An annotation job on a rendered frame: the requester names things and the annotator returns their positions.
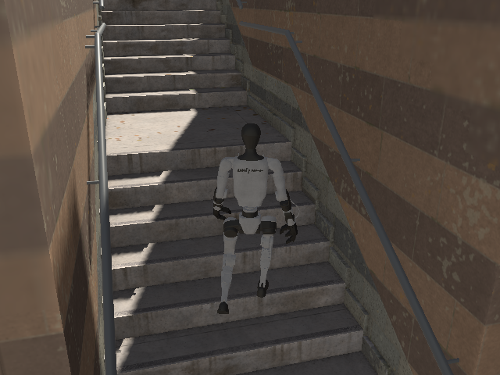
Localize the robot right upper arm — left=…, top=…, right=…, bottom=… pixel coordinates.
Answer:
left=267, top=157, right=288, bottom=202

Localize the robot foot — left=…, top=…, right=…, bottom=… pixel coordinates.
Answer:
left=217, top=302, right=229, bottom=314
left=257, top=280, right=269, bottom=298

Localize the robot left hand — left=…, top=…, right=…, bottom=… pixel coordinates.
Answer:
left=213, top=206, right=231, bottom=220

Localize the robot left upper arm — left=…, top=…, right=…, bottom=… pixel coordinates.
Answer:
left=216, top=157, right=234, bottom=199

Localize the robot right forearm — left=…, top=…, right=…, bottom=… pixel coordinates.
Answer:
left=280, top=189, right=296, bottom=226

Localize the left robot foot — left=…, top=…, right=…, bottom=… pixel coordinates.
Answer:
left=217, top=302, right=229, bottom=314

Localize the right robot foot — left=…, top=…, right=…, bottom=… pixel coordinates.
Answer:
left=257, top=280, right=269, bottom=298

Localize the robot right hand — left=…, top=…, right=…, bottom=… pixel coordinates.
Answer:
left=280, top=223, right=298, bottom=244

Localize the robot left forearm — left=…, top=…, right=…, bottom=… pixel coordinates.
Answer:
left=213, top=187, right=224, bottom=211

